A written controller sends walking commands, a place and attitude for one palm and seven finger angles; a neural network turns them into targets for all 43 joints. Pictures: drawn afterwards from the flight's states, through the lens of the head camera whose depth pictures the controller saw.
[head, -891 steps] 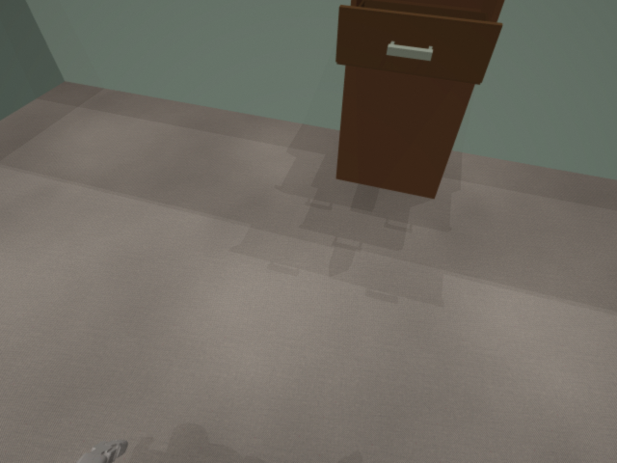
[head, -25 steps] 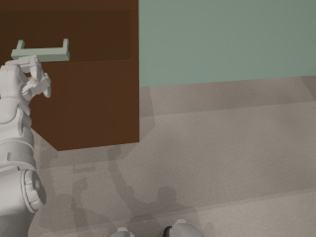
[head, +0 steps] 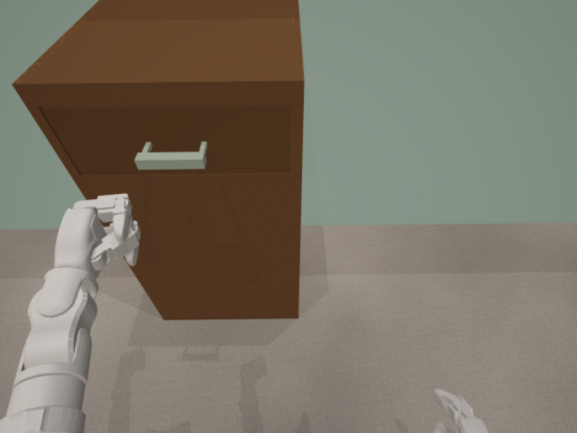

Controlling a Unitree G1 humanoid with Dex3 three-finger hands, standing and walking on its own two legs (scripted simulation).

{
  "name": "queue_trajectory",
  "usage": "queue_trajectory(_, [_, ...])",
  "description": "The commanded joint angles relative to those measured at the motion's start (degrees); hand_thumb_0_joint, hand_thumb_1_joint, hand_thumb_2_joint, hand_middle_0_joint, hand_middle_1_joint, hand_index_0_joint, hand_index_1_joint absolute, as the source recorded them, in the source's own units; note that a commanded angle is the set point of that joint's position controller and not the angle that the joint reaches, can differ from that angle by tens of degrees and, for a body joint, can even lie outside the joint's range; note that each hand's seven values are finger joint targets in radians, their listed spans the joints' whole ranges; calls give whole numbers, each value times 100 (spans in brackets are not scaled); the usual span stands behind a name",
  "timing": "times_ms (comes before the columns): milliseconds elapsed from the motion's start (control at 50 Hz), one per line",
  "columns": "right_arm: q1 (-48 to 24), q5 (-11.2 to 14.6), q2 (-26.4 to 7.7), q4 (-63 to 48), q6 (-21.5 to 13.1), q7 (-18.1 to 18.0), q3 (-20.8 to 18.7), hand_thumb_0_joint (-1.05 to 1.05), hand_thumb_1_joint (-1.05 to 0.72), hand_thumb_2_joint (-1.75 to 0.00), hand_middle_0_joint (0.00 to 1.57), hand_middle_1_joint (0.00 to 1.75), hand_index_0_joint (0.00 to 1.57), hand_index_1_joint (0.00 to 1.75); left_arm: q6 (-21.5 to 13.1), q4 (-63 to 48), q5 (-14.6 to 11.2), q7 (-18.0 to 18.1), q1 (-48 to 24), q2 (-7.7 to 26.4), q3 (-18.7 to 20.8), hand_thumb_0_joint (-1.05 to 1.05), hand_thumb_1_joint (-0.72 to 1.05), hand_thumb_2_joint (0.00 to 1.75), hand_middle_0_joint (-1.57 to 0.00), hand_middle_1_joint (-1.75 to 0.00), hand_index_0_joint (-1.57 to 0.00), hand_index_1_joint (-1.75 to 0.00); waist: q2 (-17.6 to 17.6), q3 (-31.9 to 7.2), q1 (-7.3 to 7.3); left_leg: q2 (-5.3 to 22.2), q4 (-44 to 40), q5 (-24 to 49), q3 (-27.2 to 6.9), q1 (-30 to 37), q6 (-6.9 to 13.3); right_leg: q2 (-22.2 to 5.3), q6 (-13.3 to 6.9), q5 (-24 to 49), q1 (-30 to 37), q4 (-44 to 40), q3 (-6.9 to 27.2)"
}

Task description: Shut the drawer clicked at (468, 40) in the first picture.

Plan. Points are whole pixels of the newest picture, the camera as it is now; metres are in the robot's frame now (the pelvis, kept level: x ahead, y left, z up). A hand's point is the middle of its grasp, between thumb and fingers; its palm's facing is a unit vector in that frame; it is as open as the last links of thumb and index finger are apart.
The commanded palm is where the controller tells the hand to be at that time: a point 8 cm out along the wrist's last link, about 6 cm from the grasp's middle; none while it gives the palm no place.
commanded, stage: draw the hand back to the body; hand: left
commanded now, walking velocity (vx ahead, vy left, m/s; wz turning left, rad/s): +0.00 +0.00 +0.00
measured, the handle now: (173, 153) +0.59 +0.26 +0.05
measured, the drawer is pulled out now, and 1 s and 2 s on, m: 0.00 0.00 0.00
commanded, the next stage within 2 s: step back with the hand held close in 0.82 s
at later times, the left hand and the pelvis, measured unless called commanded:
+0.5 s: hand (77, 324) +0.20 +0.22 +0.16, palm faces +0.37 -0.86 -0.34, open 3.3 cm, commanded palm +0.14 +0.26 +0.18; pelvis -0.02 -0.02 +0.02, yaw +0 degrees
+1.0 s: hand (54, 357) +0.16 +0.21 +0.18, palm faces +0.40 -0.82 -0.41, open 3.3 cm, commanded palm +0.11 +0.25 +0.19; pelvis -0.02 -0.03 +0.02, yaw +0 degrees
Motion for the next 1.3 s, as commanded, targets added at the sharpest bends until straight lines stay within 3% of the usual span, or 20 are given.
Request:
queue_trajectory(0, [-491,-19,-736,-777,-331,-84,-299,0,-90,-90,20,30,20,30,-128,-1854,384,975,-555,902,-89,0,90,90,-140,-160,-140,-160,-89,-682,20,267,-1001,2312,-455,779,-246,-46,-183,1460,1062,-633,313])
queue_trajectory(80, [-772,-34,-700,-751,-317,-154,-243,0,-90,-90,20,30,20,30,-87,-2450,501,1375,-245,1138,157,0,90,90,-140,-160,-140,-160,-332,-495,93,231,-1396,1741,-364,844,-167,-64,-167,1279,1575,-917,375])
queue_trajectory(160, [-991,-74,-643,-718,-389,-200,-206,0,-90,-90,20,30,20,30,-146,-3134,569,1563,-15,1242,271,0,90,90,-140,-160,-140,-160,-157,-286,155,197,-1661,1481,-358,1019,-132,-70,-165,1018,1792,-1208,426])
queue_trajectory(240, [-1066,-116,-553,-693,-505,-196,-196,0,-90,-90,20,30,20,30,-197,-3702,611,1646,537,1037,224,0,90,90,-140,-160,-140,-160,317,-169,188,151,-1807,1683,-312,1298,-160,-59,-177,1197,1978,-1361,424])
queue_trajectory(360, [-1156,-174,-541,-675,-575,-143,-231,0,-90,-90,20,30,20,30,-184,-4060,603,1621,1800,856,247,0,90,90,-140,-160,-140,-160,-108,285,261,129,-1901,1635,-273,1290,-119,-17,-138,1115,2036,-1630,452])
queue_trajectory(420, [-1192,-195,-515,-705,-591,-127,-260,0,-90,-90,20,30,20,30,-222,-4451,597,1619,2220,874,369,0,90,90,-140,-160,-140,-160,-283,245,285,121,-1893,1622,-247,1336,-81,-36,-106,1095,2113,-1671,489])
queue_trajectory(540, [-1205,-220,-425,-791,-724,-118,-284,0,-90,-90,20,30,20,30,-322,-5443,617,1663,3202,964,612,0,90,90,-140,-160,-140,-160,54,140,364,105,-1794,1767,-228,1430,-99,-68,-99,1228,2180,-1695,534])
queue_trajectory(620, [-1211,-211,-372,-814,-825,-162,-304,0,-90,-90,20,30,20,30,-340,-5727,633,1697,3835,925,668,0,90,90,-140,-160,-140,-160,-141,426,380,123,-1744,1580,-209,1374,-93,-52,-75,954,1955,-1815,557])
queue_trajectory(700, [-1134,-193,-393,-669,-854,-199,-318,0,-90,-90,20,30,20,30,-326,-5295,682,1701,3531,716,475,0,90,90,-140,-160,-140,-160,-205,1005,240,134,-1744,1152,-198,1323,-65,-62,-57,340,1454,-2003,578])
queue_trajectory(760, [-1113,-194,-400,-637,-887,-248,-328,0,-90,-90,20,30,20,30,-366,-5142,693,1720,3368,781,528,0,90,90,-140,-160,-140,-160,-309,1029,255,113,-1745,903,-211,1318,-37,-96,-45,-49,1376,-2093,595])
queue_trajectory(840, [-1138,-233,-384,-674,-993,-250,-337,0,-90,-90,20,30,20,30,-469,-5510,706,1761,3444,848,600,0,90,90,-140,-160,-140,-160,-125,358,350,94,-1724,1253,-224,1473,-35,-129,-61,396,1817,-1869,577])
queue_trajectory(920, [-1146,-240,-366,-672,-1041,-236,-319,0,-90,-90,20,30,20,30,-436,-5639,712,1790,3635,870,636,0,90,90,-140,-160,-140,-160,-37,278,386,110,-1743,1534,-262,1410,-85,-100,-84,855,2011,-1719,548])
queue_trajectory(940, [-1003,-229,-514,-836,-884,-185,-363,0,-90,-90,20,30,20,30,-712,-6192,713,1830,2871,1732,1608,0,90,90,-140,-160,-140,-160,-326,837,193,199,-1540,1155,-376,836,36,-434,-70,992,1469,-2074,1281])
queue_trajectory(960, [-946,-225,-397,-741,-812,-191,-358,0,-90,-90,20,30,20,30,-806,-5932,750,1822,2873,1773,1660,0,90,90,-140,-160,-140,-160,-383,907,165,187,-1396,984,-430,808,13,-639,-152,853,1341,-2210,1378])
queue_trajectory(980, [-925,-238,-358,-661,-749,-182,-388,0,-90,-90,20,30,20,30,-753,-5412,767,1786,3489,1245,1265,0,90,90,-140,-160,-140,-160,-602,885,122,209,-1261,1150,-423,915,-4,-739,-185,967,1225,-2207,1323])
queue_trajectory(1000, [-895,-259,-358,-677,-670,-148,-409,0,-90,-90,20,30,20,30,-716,-5226,777,1759,3881,964,1077,0,90,90,-140,-160,-140,-160,-677,680,105,214,-1218,1324,-372,959,-20,-749,-159,1122,1272,-2123,1232])
queue_trajectory(1060, [-974,-257,-486,-742,-497,-111,-493,0,-90,-90,20,30,20,30,-711,-5179,761,1700,4409,623,768,0,90,90,-140,-160,-140,-160,-42,272,82,316,-1427,1968,-382,954,-40,-631,-92,1912,1524,-1659,868])
queue_trajectory(1100, [-995,-243,-536,-798,-386,-109,-541,0,-90,-90,20,30,20,30,-709,-5365,784,1725,4558,747,832,0,90,90,-140,-160,-140,-160,23,-51,70,414,-1537,2351,-434,872,-31,-517,-39,2248,1766,-1349,718])
queue_trajectory(1200, [-1074,-208,-480,-1042,-210,-169,-594,0,-90,-90,20,30,20,30,-723,-5985,771,1826,4710,1177,1230,0,90,90,-140,-160,-140,-160,-585,-554,115,443,-1447,2817,-571,524,-75,-490,-31,2980,2191,-890,674])
queue_trajectory(1280, [-1060,-212,-529,-1151,-208,-247,-591,0,-90,-90,20,30,20,30,-734,-6466,803,1863,4699,1277,1276,0,90,90,-140,-160,-140,-160,119,-584,120,551,-1481,3087,-735,328,-76,-364,1,3013,2131,-466,640])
